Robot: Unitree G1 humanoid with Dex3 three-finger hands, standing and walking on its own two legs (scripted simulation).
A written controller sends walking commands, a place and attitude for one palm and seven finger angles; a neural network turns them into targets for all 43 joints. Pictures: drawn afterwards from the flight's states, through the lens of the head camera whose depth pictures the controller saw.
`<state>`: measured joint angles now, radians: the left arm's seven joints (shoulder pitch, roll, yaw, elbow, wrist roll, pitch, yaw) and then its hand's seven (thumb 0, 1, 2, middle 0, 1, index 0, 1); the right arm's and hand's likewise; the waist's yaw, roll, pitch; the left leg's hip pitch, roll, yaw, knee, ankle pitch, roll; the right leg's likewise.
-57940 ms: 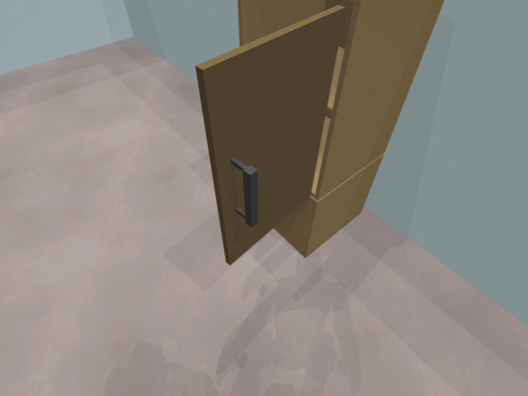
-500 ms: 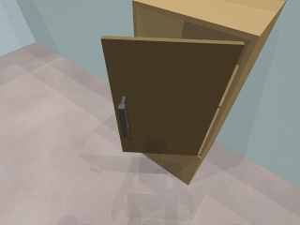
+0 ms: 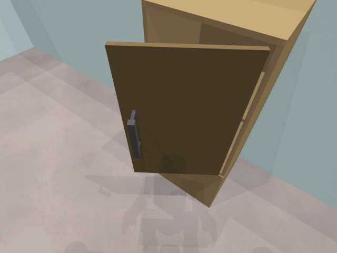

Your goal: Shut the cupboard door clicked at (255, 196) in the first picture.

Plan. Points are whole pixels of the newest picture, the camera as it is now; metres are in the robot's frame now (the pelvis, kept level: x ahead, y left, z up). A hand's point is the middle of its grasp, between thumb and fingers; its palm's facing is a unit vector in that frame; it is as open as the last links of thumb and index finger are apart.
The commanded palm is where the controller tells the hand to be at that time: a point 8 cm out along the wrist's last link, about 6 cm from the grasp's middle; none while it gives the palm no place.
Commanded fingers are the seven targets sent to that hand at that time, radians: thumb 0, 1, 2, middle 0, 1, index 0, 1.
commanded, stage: look again from close up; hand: left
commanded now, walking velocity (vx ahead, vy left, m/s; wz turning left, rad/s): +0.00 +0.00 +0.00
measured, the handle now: (135, 135) +0.46 +0.14 -0.04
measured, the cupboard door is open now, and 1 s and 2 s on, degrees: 34 34 34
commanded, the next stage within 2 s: raise the hand and make a fist in 0.20 s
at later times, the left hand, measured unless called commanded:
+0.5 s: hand (88, 219) +0.20 +0.20 -0.02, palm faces +0.26 -0.96 -0.07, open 7.1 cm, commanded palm +0.11 +0.24 -0.07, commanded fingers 0.00 0.90 0.90 -0.38 -0.50 -0.38 -0.50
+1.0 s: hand (94, 239) +0.16 +0.19 -0.06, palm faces -0.01 -1.00 -0.01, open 4.8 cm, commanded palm +0.13 +0.24 -0.06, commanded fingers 0.00 0.90 0.90 -0.84 -1.00 -0.84 -1.00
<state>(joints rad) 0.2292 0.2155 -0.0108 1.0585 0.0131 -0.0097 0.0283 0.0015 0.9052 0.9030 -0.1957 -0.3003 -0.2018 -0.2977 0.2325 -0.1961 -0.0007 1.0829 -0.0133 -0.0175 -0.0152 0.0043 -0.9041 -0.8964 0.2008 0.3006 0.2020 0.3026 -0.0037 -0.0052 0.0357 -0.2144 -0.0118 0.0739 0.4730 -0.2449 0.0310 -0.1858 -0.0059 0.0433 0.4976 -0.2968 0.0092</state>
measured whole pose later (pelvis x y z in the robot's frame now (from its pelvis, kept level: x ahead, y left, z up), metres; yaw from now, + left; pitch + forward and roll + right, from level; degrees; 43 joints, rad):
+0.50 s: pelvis +0.00 -0.01 -0.03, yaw +4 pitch +4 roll +1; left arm 0.36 0.19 0.15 0.20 -0.21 -0.31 -0.06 0.01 0.91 0.90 -0.24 -0.35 -0.24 -0.35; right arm 0.27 -0.24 -0.04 0.75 0.02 -0.29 -0.03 0.01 -0.90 -0.90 0.20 0.30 0.20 0.30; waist -0.02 -0.01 -0.09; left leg -0.50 -0.03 0.02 0.80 -0.37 0.01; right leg -0.46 -0.03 -0.04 0.83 -0.47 -0.02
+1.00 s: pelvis -0.04 -0.02 -0.11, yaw +3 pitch +15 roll -3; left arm 0.34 0.26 0.19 0.06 -0.33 -0.37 -0.39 0.01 0.90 0.90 -0.66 -0.81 -0.67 -0.81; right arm 0.22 -0.20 0.00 0.56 0.04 -0.25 -0.08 0.01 -0.90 -0.90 0.20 0.30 0.21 0.30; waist 0.02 0.03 -0.16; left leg -1.03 0.03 -0.04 1.27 -0.51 0.00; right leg -0.95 0.02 -0.09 1.24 -0.55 -0.04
